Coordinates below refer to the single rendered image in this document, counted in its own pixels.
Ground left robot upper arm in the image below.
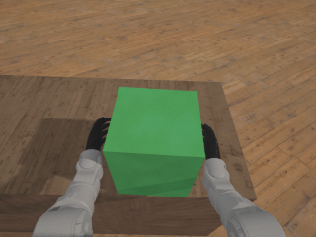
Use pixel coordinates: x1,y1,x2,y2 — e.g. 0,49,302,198
33,208,94,237

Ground right robot forearm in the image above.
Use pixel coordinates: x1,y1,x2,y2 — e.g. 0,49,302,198
202,158,286,237

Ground carton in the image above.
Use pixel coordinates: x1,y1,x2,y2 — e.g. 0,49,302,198
103,87,205,198

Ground left robot forearm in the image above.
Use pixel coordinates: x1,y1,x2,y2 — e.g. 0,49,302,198
32,149,104,237

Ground robot right hand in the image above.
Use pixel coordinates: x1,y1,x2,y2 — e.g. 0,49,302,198
201,124,221,160

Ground robot left hand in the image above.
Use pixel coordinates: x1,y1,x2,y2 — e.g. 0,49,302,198
85,117,111,151

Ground right robot upper arm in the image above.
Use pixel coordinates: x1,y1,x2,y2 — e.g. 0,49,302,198
226,211,285,237

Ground pedestal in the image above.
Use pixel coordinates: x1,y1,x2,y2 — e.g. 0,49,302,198
0,74,257,236

